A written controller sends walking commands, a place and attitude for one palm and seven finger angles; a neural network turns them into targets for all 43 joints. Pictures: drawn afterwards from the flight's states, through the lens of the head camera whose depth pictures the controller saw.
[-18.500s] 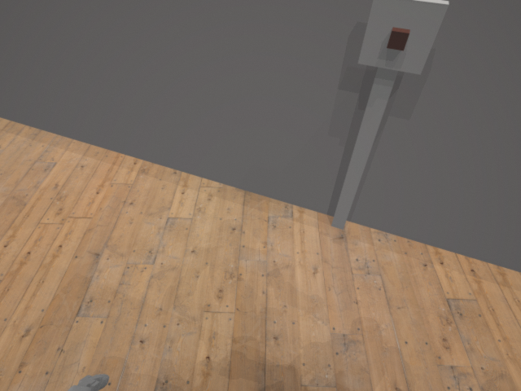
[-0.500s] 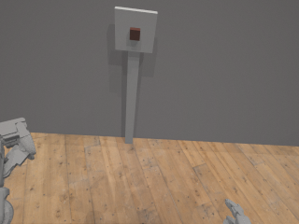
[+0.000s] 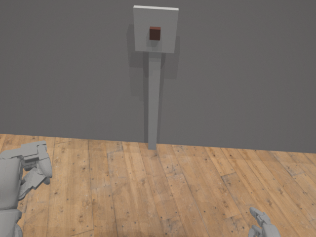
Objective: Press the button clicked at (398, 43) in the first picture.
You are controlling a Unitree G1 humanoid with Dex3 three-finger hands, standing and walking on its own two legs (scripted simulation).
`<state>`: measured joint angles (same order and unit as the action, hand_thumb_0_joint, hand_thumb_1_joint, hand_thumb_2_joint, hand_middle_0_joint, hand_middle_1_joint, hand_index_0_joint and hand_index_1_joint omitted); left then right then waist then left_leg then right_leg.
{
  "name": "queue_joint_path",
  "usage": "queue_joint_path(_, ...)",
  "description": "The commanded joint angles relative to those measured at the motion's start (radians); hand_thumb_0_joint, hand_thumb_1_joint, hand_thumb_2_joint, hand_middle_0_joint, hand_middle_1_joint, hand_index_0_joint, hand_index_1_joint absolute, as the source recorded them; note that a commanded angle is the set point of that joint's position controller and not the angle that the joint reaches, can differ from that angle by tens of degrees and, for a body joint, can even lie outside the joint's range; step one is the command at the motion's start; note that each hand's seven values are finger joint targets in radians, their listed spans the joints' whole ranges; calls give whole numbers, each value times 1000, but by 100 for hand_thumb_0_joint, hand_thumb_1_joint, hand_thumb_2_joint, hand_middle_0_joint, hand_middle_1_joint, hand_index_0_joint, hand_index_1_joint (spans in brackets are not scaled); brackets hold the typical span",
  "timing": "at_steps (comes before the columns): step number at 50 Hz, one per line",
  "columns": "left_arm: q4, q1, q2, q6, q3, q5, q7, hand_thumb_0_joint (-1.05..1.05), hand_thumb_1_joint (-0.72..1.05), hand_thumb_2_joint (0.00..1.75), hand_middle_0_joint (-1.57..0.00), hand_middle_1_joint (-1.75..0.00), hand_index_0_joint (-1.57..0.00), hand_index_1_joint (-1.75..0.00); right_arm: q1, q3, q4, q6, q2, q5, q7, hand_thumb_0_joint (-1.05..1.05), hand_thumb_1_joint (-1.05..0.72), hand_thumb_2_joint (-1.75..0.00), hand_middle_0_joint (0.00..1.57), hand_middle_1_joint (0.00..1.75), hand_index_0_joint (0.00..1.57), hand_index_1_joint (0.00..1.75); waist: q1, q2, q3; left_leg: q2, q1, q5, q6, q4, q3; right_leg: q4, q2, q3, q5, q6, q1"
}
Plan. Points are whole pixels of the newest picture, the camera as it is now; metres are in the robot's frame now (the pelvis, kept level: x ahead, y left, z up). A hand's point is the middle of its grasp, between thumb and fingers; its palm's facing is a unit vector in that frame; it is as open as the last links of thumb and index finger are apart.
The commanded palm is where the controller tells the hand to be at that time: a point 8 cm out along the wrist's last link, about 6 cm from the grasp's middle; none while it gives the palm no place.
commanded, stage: let the arm hang, fingers relaxed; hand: left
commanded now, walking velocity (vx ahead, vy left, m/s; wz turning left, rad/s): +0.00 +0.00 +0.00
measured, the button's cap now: (155, 33) +0.86 +0.06 +0.15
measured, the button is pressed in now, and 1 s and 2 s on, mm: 0 0 0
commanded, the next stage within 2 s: stand and wait in 1.06 s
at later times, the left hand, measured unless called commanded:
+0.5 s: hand out of the picture -0.02 +0.21 -0.15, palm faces +0.08 -0.96 -0.26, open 5.1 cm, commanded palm none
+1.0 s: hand out of the picture +0.00 +0.17 -0.15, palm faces +0.05 -0.98 -0.20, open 7.3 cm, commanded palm none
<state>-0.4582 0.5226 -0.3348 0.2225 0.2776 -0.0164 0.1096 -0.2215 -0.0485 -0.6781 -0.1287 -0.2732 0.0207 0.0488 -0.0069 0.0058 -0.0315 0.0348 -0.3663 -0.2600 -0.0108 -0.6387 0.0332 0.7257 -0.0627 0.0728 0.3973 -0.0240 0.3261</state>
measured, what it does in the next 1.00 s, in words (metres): stands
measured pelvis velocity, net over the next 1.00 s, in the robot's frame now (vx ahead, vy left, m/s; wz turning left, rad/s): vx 0.00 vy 0.00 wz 0.02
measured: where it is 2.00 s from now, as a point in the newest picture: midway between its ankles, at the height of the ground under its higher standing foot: outside the picture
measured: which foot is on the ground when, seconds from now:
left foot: down 0.00-1.00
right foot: down 0.00-1.00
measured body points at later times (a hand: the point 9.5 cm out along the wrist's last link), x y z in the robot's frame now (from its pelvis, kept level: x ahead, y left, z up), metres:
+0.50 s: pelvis +0.00 +0.00 +0.02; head +0.02 +0.00 +0.47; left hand -0.03 +0.26 -0.13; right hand +0.01 -0.23 -0.14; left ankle +0.02 +0.10 -0.72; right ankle +0.03 -0.12 -0.72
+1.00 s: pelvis +0.00 +0.00 +0.02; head +0.00 -0.01 +0.47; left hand +0.00 +0.22 -0.14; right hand -0.01 -0.21 -0.15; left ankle +0.02 +0.10 -0.72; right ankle +0.03 -0.12 -0.72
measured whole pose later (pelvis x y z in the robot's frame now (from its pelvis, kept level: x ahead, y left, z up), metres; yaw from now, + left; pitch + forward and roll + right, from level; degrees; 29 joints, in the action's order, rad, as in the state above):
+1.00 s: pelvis +0.00 +0.00 +0.02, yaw +1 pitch -2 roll +0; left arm 1.14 0.25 -0.14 0.00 0.01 -0.01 0.03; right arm -0.29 -0.01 -1.13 0.01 -0.13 0.02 0.03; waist -0.01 -0.02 0.03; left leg -0.01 -0.18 -0.19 -0.02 -0.40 0.04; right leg 0.42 0.00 0.01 0.19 0.01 0.19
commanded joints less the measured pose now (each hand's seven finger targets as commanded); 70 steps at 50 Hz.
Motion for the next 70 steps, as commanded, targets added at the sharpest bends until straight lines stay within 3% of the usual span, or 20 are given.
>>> queue_joint_path(1, 481, -105, 58, -235, -176, -26, -89, 0, 90, 90, -119, -138, -119, -138, -34, -23, 47, 52, -135, 21, -50, 0, -90, -90, 20, 30, 20, 30, -60, -161, -62, 269, 72, 583, -196, 207, -405, 398, 48, -86, 232, -18, 241)
queue_joint_path(3, 592, -162, 51, -230, -198, -23, -94, 0, 90, 90, -112, -130, -112, -130, -13, -16, 58, 59, -146, 35, -44, 0, -90, -90, 20, 30, 20, 30, -29, 2, -59, 247, 84, 545, -187, 168, -322, 318, 36, -85, 237, -8, 183)
queue_joint_path(4, 669, -160, 53, -231, -202, -20, -98, 0, 90, 90, -108, -126, -108, -126, 15, -9, 51, 71, -144, 33, -43, 0, -90, -90, 20, 30, 20, 30, -3, 23, -71, 217, 59, 483, -161, 166, -261, 214, 42, -68, 185, -5, 102)
queue_joint_path(6, 817, -140, 32, -234, -207, -15, -102, 0, 90, 90, -101, -118, -101, -118, 67, 1, 36, 93, -133, 21, -42, 0, -90, -90, 20, 30, 20, 30, 47, -23, -68, 133, -27, 277, -94, 162, -155, -9, 63, -30, -25, -1, -77)
queue_joint_path(7, 886, -119, -6, -234, -201, -14, -100, 0, 90, 90, -97, -114, -97, -114, 79, 6, 24, 104, -104, 10, -42, 0, -90, -90, 20, 30, 20, 30, 61, -20, -55, 80, -99, 84, -58, 141, -116, -127, 42, -78, -97, 6, -162)
queue_joint_path(8, 941, -107, -64, -229, -198, -18, -98, 0, 90, 90, -93, -110, -93, -110, 73, 15, 19, 114, -47, 0, -43, 0, -90, -90, 20, 30, 20, 30, 61, 65, -22, -10, -137, -126, -13, 41, -67, -309, -72, -274, -46, 43, -148)
queue_joint_path(9, 979, -145, -121, -225, -198, -17, -101, 0, 90, 90, -90, -106, -90, -106, 52, 18, 17, 128, -21, -7, -47, 0, -90, -90, 20, 30, 20, 30, 25, 106, 32, -56, -112, -228, 17, -60, -25, -480, -230, -485, 99, 118, -7)
queue_joint_path(10, 1000, -213, -150, -229, -201, -16, -103, 0, 90, 90, -86, -102, -86, -102, 21, 15, -2, 144, -34, -2, -52, 0, -90, -90, 20, 30, 20, 30, -1, 29, 59, -43, -22, -222, 19, -118, -27, -544, -275, -498, 251, 175, 107)
queue_joint_path(11, 1039, -262, -134, -230, -210, -17, -103, 0, 90, 90, -82, -98, -82, -98, -12, 13, -40, 152, -26, -2, -58, 0, -90, -90, 20, 30, 20, 30, -30, 26, 61, -46, 65, -202, 18, -161, -17, -565, -236, -451, 386, 183, 205)
queue_joint_path(13, 1127, -293, -49, -220, -213, -11, -92, 0, 90, 90, -75, -90, -75, -90, -30, 11, -101, 156, -18, 4, -50, 0, -90, -90, 20, 30, 20, 30, -27, 145, 113, -32, 34, -111, 4, -153, -45, -521, -145, -363, 129, 164, 140)
queue_joint_path(14, 1160, -276, -22, -216, -208, -10, -88, 0, 90, 90, -71, -86, -71, -86, -52, 9, -123, 152, -6, 6, -47, 0, -90, -90, 20, 30, 20, 30, -29, 96, 92, -20, 67, -80, 2, -81, -44, -473, -139, -322, -18, 165, 91)
queue_joint_path(16, 1231, -268, -2, -214, -221, -4, -86, 0, 90, 90, -64, -78, -64, -78, -104, 20, -180, 139, 12, -2, -45, 0, -90, -90, 20, 30, 20, 30, -40, 17, 23, 10, 188, 117, -6, 132, -75, -348, -84, -207, -187, 117, 37)
queue_joint_path(18, 1291, -207, 40, -214, -236, 10, -84, 0, 90, 90, -57, -70, -57, -70, -79, 27, -213, 120, -16, 4, -32, 0, -90, -90, 20, 30, 20, 30, 10, -115, -25, 108, 165, 265, -43, 225, -176, -274, -8, -127, -251, 63, -69)
queue_joint_path(19, 1321, -201, 40, -216, -237, 8, -81, 0, 90, 90, -53, -66, -53, -66, -63, 28, -227, 120, -15, 4, -26, 0, -90, -90, 20, 30, 20, 30, 17, -90, -29, 115, 126, 223, -49, 249, -175, -295, -3, -117, -231, 58, -127)
queue_joint_path(20, 1355, -208, 30, -219, -236, 8, -81, 0, 90, 90, -49, -62, -49, -62, -50, 28, -244, 119, -8, 0, -24, 0, -90, -90, 20, 30, 20, 30, 22, -137, -9, 94, 110, 217, -41, 265, -158, -290, -10, -120, -247, 60, -146)
queue_joint_path(28, 1503, -205, 40, -223, -247, 5, -81, 0, 90, 90, -20, -30, -20, -30, -110, 25, -348, 126, 8, -4, -20, 0, -90, -90, 20, 30, 20, 30, 8, -16, 90, 73, 101, -49, -27, 361, -139, -378, -23, -122, -145, 64, -122)
queue_joint_path(40, 1570, -204, 72, -211, -246, 3, -71, 0, 90, 90, -20, -30, -20, -30, -138, 26, -414, 122, 50, -5, -17, 0, -90, -90, 20, 30, 20, 30, 2, -1, 114, 58, 147, 44, -20, 336, -100, -393, -35, -134, -175, 64, -93)
queue_joint_path(46, 1576, -216, 79, -213, -243, 3, -71, 0, 90, 90, -20, -30, -20, -30, -140, 26, -425, 125, 63, -3, -16, 0, -90, -90, 20, 30, 20, 30, -1, -22, 146, 54, 127, 4, -17, 342, -96, -407, -33, -144, -140, 65, -83)
queue_joint_path(59, 1577, -219, 72, -206, -237, 5, -71, 0, 90, 90, -20, -30, -20, -30, -146, 21, -433, 119, 50, -4, -13, 0, -90, -90, 20, 30, 20, 30, -2, -15, 92, 60, 170, 68, -17, 321, -86, -403, -32, -149, -185, 70, -106)
queue_joint_path(70, 1575, -240, 42, -202, -230, 4, -72, 0, 90, 90, -20, -30, -20, -30, -120, 13, -431, 122, 18, -5, -13, 0, -90, -90, 20, 30, 20, 30, -3, -11, 117, 61, 179, 59, -15, 318, -82, -427, -32, -162, -159, 76, -96)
